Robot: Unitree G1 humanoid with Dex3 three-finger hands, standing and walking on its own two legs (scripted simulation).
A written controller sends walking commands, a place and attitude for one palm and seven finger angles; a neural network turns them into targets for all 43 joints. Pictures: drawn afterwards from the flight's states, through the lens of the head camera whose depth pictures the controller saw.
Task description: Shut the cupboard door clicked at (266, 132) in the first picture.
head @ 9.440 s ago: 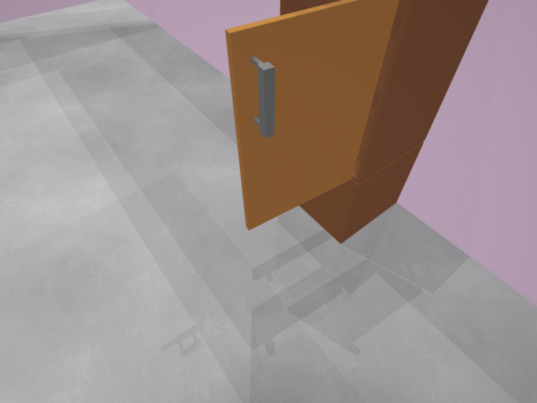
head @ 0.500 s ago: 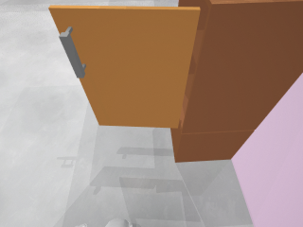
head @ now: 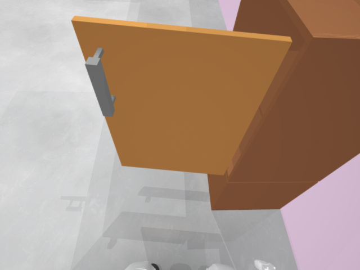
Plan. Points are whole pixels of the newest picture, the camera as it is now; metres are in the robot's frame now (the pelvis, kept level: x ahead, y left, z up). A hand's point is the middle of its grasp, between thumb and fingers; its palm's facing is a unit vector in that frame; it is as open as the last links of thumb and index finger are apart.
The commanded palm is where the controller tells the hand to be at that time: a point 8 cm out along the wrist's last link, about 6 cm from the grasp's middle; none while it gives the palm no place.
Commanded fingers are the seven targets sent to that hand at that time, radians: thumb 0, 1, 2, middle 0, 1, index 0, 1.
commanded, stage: come to a stop and stand still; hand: left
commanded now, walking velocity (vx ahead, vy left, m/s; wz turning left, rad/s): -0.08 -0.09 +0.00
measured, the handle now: (104, 84) +0.47 +0.23 +0.12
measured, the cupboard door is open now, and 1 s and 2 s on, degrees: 84 84 84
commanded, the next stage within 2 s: look again from close up in 0.60 s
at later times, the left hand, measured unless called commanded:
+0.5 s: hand out of the picture +0.03 +0.12 -0.17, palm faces +0.04 -0.98 -0.21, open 7.3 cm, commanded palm none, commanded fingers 0.00 0.90 0.90 -0.20 -0.30 -0.20 -0.30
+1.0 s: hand out of the picture +0.03 +0.16 -0.18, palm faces +0.03 -0.97 -0.25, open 7.4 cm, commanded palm none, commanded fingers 0.00 0.90 0.90 -0.20 -0.30 -0.20 -0.30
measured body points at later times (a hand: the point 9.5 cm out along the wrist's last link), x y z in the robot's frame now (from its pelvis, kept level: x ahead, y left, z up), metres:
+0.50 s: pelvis -0.01 -0.06 +0.00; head +0.00 -0.07 +0.45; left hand +0.03 +0.17 -0.15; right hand -0.02 -0.31 -0.16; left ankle -0.02 +0.06 -0.74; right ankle -0.03 -0.18 -0.74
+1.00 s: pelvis -0.02 -0.04 -0.01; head -0.01 -0.03 +0.44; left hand +0.02 +0.21 -0.16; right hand +0.08 -0.28 -0.14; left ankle -0.02 +0.06 -0.74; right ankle -0.03 -0.18 -0.74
